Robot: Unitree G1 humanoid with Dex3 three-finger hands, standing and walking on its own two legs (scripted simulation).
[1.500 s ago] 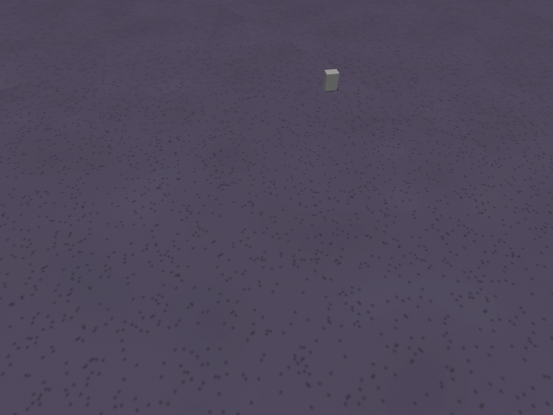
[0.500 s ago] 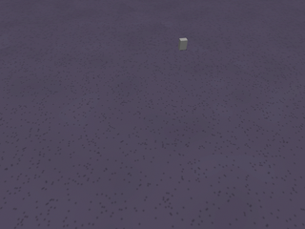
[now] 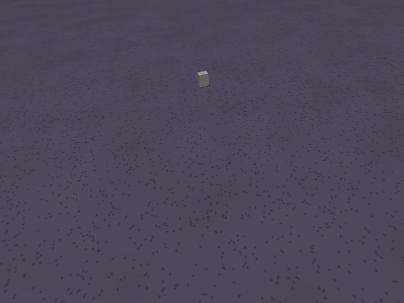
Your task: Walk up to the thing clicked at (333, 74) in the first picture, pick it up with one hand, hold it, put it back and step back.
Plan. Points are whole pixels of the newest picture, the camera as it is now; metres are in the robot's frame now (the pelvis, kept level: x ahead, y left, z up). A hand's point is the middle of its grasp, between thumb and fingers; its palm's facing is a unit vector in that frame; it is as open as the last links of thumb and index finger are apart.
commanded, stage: walk up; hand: left
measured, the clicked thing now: (202, 79) +2.16 -0.03 -0.68
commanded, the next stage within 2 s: none
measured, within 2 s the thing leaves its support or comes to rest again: neither
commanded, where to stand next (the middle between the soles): +1.82 -0.16 m, yaw -7 degrees
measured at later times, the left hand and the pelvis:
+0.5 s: hand (104, 241) +0.33 +0.27 -0.15, palm faces -0.08 -0.94 -0.34, open 7.4 cm; pelvis +0.28 +0.00 +0.00, yaw -5 degrees
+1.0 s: hand (158, 123) +0.75 +0.16 -0.09, palm faces -0.12 -0.91 -0.39, open 7.4 cm; pelvis +0.60 -0.09 +0.01, yaw -8 degrees
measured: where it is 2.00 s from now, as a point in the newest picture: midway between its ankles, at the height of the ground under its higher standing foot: (224, 163)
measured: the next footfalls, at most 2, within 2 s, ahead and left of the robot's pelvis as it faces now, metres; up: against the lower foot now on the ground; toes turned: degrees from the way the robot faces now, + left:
left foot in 0.42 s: +0.42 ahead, +0.12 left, +0.00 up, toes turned +3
right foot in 0.86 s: +0.69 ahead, -0.20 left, +0.00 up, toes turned -12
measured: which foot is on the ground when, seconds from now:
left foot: up 0.00-0.40, down 0.42-0.88, up 0.90-1.00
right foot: down 0.00-0.44, up 0.46-0.84, down 0.86-1.00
